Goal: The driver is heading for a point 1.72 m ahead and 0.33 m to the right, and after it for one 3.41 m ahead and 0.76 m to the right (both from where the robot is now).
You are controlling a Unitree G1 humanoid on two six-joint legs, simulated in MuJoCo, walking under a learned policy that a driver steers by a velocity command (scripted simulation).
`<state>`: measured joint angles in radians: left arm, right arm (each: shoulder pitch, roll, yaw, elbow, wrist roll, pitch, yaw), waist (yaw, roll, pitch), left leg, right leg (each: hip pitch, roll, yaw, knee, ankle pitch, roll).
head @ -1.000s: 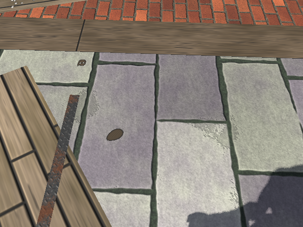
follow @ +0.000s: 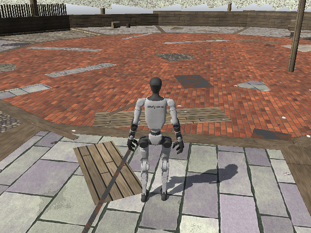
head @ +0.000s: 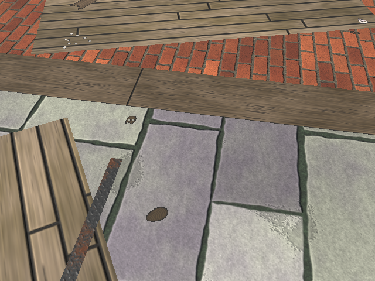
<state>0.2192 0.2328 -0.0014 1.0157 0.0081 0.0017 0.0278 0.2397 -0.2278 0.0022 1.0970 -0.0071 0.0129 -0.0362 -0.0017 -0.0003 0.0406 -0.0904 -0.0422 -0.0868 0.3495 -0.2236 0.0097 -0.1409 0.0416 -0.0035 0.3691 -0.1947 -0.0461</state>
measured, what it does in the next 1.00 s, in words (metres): shifts its weight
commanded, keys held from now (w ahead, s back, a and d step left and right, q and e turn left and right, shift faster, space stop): no key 0.64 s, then w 0.36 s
